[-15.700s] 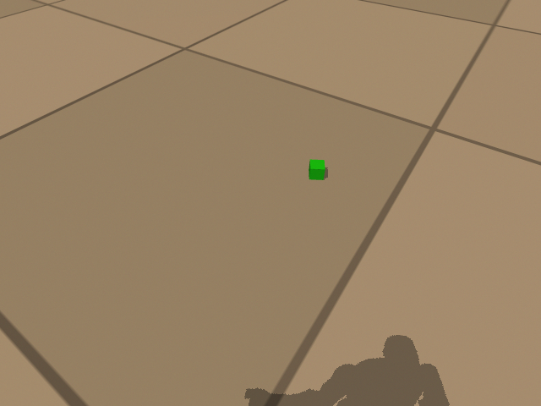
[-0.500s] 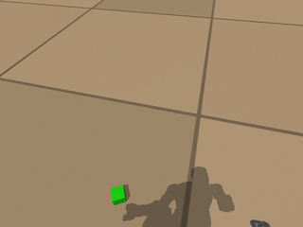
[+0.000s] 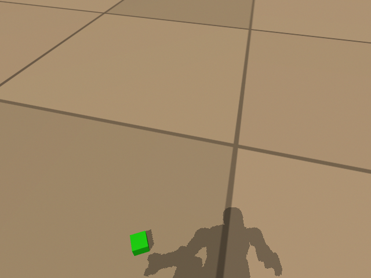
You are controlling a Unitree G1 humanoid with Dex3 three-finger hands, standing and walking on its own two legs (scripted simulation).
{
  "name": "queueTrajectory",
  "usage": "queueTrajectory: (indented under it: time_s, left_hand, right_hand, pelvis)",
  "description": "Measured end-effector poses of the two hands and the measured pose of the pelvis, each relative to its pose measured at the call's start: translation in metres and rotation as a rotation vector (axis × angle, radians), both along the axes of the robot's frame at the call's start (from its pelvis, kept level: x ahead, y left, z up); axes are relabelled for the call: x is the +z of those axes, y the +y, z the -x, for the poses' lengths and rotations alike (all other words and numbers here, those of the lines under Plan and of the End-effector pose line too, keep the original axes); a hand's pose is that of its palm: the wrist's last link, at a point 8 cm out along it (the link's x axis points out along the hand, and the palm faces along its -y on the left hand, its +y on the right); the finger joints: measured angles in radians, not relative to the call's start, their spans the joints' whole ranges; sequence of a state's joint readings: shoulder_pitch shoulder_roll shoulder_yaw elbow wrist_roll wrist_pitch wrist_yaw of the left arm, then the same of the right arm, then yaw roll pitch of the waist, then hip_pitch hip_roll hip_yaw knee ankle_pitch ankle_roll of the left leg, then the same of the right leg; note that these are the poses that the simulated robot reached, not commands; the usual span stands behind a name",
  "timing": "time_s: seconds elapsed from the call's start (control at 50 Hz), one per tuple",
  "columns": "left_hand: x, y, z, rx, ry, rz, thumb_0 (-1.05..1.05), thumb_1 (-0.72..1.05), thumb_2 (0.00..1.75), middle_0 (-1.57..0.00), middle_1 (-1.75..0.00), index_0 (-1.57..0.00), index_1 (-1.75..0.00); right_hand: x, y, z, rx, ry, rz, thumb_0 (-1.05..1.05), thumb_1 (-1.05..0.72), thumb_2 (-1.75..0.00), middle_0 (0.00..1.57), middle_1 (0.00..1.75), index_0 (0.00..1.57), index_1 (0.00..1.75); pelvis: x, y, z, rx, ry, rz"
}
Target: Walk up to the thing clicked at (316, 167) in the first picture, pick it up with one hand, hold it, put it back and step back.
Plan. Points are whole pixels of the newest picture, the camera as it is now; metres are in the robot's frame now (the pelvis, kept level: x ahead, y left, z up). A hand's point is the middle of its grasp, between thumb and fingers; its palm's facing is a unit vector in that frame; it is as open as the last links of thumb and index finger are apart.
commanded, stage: walk up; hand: left
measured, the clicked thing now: (139, 243) +0.44 +0.24 -0.74
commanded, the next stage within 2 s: none
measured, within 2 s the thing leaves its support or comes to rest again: neither
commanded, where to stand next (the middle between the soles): +0.06 +0.00 m, yaw +0 degrees
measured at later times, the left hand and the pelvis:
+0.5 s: hand out of the picture +0.07 +0.26 -0.16, palm faces -0.01 -0.93 -0.38, open 7.4 cm; pelvis +0.03 -0.02 -0.01, yaw +0 degrees
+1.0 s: hand out of the picture +0.17 +0.26 -0.18, palm faces -0.04 -0.93 -0.38, open 7.4 cm; pelvis +0.06 -0.01 -0.03, yaw -3 degrees
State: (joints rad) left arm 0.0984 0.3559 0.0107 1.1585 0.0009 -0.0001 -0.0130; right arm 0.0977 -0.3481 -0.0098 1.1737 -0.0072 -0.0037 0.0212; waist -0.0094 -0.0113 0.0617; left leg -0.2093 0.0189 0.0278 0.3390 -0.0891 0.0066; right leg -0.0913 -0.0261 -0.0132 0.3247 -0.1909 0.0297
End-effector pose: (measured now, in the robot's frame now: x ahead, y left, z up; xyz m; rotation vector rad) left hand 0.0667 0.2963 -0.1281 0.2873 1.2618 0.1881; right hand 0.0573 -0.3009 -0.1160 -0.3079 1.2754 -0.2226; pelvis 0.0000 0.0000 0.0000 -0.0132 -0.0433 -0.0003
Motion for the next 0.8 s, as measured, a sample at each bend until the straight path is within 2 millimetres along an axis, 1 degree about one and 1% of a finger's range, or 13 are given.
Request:
queueTrajectory:
  time_s: [0.16, 0.3, 0.36, 0.42, 0.46, 0.52, 0.56, 0.62, 0.66, 0.7, 0.74, 0.8]
  left_hand:
    - [0.000, 0.001, 0.010, 0.019, 0.027, -0.007, 0.00, 0.90, 0.90, -0.20, -0.30, -0.20, -0.30]
    - [0.003, 0.001, 0.009, 0.027, 0.021, -0.015, 0.00, 0.90, 0.90, -0.20, -0.30, -0.20, -0.30]
    - [0.008, 0.002, 0.006, 0.011, 0.004, -0.019, 0.00, 0.90, 0.90, -0.20, -0.30, -0.20, -0.30]
    - [0.008, 0.003, 0.004, -0.006, -0.003, -0.044, 0.00, 0.90, 0.90, -0.20, -0.30, -0.20, -0.30]
    - [0.006, 0.003, 0.003, -0.007, -0.003, -0.061, 0.00, 0.90, 0.90, -0.20, -0.30, -0.20, -0.30]
    - [0.008, 0.002, 0.005, 0.010, -0.003, -0.066, 0.00, 0.90, 0.90, -0.20, -0.30, -0.20, -0.30]
    - [0.011, 0.002, 0.006, 0.026, 0.008, -0.068, 0.00, 0.90, 0.90, -0.20, -0.30, -0.20, -0.30]
    - [0.011, 0.008, 0.005, 0.035, 0.046, -0.071, 0.00, 0.90, 0.90, -0.20, -0.30, -0.20, -0.30]
    - [0.005, 0.013, 0.000, 0.036, 0.075, -0.072, 0.00, 0.90, 0.90, -0.20, -0.30, -0.20, -0.30]
    - [-0.006, 0.021, -0.010, 0.045, 0.095, -0.068, 0.00, 0.90, 0.90, -0.20, -0.30, -0.20, -0.30]
    - [-0.015, 0.025, -0.026, 0.059, 0.100, -0.061, 0.00, 0.90, 0.90, -0.20, -0.30, -0.20, -0.30]
    - [-0.019, 0.023, -0.054, 0.043, 0.072, -0.051, 0.01, 0.90, 0.90, -0.20, -0.30, -0.20, -0.30]
  right_hand:
    - [-0.002, 0.004, -0.014, 0.012, -0.017, -0.013, 0.00, -0.90, -0.90, 0.20, 0.30, 0.20, 0.30]
    - [-0.002, 0.006, -0.032, 0.031, -0.048, -0.027, 0.00, -0.90, -0.90, 0.20, 0.30, 0.20, 0.30]
    - [0.001, 0.003, -0.036, 0.035, -0.070, -0.038, 0.00, -0.90, -0.90, 0.20, 0.30, 0.20, 0.30]
    - [-0.003, -0.008, -0.037, 0.030, -0.083, -0.031, 0.00, -0.90, -0.90, 0.20, 0.30, 0.20, 0.30]
    - [-0.007, -0.017, -0.038, 0.018, -0.082, -0.022, 0.00, -0.90, -0.90, 0.20, 0.30, 0.20, 0.30]
    - [-0.007, -0.027, -0.042, 0.010, -0.052, -0.010, 0.00, -0.90, -0.90, 0.20, 0.30, 0.20, 0.30]
    - [-0.004, -0.029, -0.051, 0.021, -0.042, 0.000, 0.00, -0.91, -0.90, 0.20, 0.30, 0.20, 0.30]
    - [-0.001, -0.028, -0.068, 0.042, -0.037, 0.015, 0.00, -0.91, -0.90, 0.20, 0.30, 0.20, 0.30]
    - [-0.001, -0.024, -0.082, 0.052, -0.038, 0.024, 0.00, -0.91, -0.90, 0.20, 0.30, 0.20, 0.30]
    - [-0.005, -0.019, -0.097, 0.056, -0.048, 0.040, 0.00, -0.91, -0.90, 0.20, 0.30, 0.20, 0.30]
    - [-0.008, -0.011, -0.110, 0.052, -0.060, 0.053, 0.00, -0.91, -0.90, 0.20, 0.30, 0.20, 0.30]
    - [-0.006, 0.001, -0.125, 0.052, -0.089, 0.045, 0.00, -0.91, -0.90, 0.20, 0.30, 0.20, 0.30]
  pelvis:
    - [0.000, 0.000, -0.004, 0.006, 0.005, 0.001]
    - [0.000, -0.002, -0.007, 0.010, 0.007, 0.000]
    - [0.002, -0.003, -0.014, 0.007, 0.014, -0.011]
    - [-0.003, -0.008, -0.019, -0.001, 0.015, -0.013]
    - [-0.008, -0.013, -0.025, -0.001, 0.006, -0.009]
    - [-0.009, -0.016, -0.040, -0.002, 0.005, 0.000]
    - [-0.007, -0.014, -0.051, -0.007, 0.004, 0.000]
    - [-0.007, -0.009, -0.065, -0.004, 0.002, 0.004]
    - [-0.010, -0.005, -0.074, -0.004, 0.001, 0.006]
    - [-0.018, 0.002, -0.083, -0.003, -0.002, 0.012]
    - [-0.022, 0.006, -0.087, -0.004, -0.007, -0.001]
    - [-0.021, 0.007, -0.087, -0.006, -0.004, -0.003]
